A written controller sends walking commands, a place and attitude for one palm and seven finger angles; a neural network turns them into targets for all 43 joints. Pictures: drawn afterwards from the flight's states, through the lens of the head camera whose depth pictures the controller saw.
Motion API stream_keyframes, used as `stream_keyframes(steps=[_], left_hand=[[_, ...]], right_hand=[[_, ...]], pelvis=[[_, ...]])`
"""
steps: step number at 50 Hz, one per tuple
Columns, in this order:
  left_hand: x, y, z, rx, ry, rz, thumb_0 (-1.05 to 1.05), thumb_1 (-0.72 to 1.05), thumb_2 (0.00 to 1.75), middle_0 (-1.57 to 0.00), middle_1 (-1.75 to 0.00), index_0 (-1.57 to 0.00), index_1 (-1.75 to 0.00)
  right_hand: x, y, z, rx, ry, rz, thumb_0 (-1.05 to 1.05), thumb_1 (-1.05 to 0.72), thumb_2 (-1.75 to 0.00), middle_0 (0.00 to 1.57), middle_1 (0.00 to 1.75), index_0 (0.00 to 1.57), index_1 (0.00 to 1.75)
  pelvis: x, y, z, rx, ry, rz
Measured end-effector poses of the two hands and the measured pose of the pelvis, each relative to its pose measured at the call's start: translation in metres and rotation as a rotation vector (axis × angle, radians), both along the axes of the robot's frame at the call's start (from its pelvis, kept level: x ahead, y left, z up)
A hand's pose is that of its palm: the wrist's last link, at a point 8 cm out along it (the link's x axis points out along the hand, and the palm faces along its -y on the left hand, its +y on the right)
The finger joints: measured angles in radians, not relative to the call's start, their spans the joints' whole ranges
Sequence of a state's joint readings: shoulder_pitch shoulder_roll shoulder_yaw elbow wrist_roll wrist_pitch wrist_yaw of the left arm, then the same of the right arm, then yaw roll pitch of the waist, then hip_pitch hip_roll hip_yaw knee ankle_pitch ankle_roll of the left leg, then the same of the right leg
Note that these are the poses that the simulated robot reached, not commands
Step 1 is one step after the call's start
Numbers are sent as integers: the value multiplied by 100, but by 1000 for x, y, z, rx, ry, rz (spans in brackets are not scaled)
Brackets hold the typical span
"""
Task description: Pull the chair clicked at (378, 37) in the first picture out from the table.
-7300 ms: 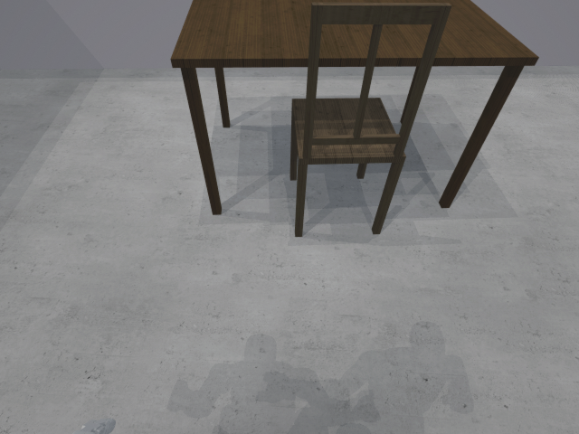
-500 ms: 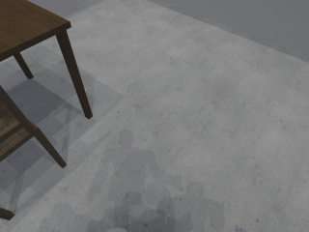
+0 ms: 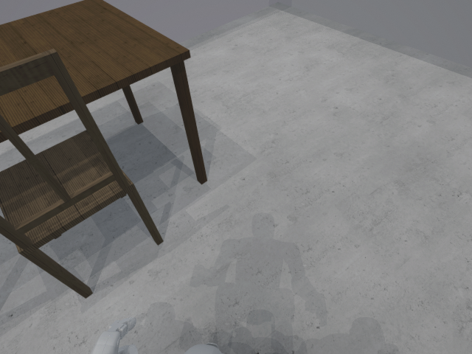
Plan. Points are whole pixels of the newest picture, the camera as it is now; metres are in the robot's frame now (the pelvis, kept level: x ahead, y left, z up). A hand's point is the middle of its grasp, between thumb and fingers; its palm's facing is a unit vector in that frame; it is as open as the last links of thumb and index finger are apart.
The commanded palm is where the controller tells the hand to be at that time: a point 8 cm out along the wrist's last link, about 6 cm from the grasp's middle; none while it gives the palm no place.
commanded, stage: turn to face it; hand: left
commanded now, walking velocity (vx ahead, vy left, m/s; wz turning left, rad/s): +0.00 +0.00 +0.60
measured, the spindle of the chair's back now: (32, 158) +0.58 +0.56 -0.05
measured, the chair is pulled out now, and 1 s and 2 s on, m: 0.00 0.00 0.00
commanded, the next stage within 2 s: take the last steps up to it in 1.04 s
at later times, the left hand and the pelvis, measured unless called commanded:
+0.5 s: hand out of the picture -0.05 +0.28 -0.17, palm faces +0.35 -0.90 -0.26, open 7.4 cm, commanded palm none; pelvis -0.02 +0.05 +0.00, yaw +18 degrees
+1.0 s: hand out of the picture -0.02 +0.22 -0.13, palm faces +0.53 -0.80 -0.29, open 7.4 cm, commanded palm none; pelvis -0.01 +0.00 +0.01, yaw +33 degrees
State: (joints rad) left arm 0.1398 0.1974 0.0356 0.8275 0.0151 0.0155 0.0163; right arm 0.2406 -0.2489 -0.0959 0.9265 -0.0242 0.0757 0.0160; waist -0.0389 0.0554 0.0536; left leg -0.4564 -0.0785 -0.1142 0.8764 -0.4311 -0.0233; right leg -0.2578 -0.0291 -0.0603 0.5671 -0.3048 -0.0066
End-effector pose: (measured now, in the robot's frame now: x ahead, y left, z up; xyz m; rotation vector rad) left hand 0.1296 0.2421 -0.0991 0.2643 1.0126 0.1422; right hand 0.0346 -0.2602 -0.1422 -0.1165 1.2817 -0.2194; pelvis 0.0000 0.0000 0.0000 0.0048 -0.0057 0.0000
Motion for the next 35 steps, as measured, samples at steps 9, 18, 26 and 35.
stream_keyframes(steps=[9,18,26,35], left_hand=[[-81,7,-6,-20,111,163,1,91,90,-20,-30,-20,-30],[-178,54,-47,-73,253,366,1,91,90,-20,-30,-20,-30],[-202,83,-37,-77,258,464,1,91,90,-20,-29,-20,-29],[-172,84,-16,-54,102,503,1,91,90,-20,-29,-20,-29]], right_hand=[[32,-3,12,-10,18,143,1,-91,-89,20,30,20,30],[111,55,22,-78,-103,370,1,-91,-89,20,30,20,30],[129,101,44,-83,-166,474,1,-91,-89,20,30,20,30],[114,110,33,-28,-103,522,1,-90,-89,20,30,20,30]], pelvis=[[-5,-1,8,28,-13,127],[-15,35,-9,-1,7,250],[-22,51,5,-31,-1,323],[-23,45,10,-21,-4,427]])
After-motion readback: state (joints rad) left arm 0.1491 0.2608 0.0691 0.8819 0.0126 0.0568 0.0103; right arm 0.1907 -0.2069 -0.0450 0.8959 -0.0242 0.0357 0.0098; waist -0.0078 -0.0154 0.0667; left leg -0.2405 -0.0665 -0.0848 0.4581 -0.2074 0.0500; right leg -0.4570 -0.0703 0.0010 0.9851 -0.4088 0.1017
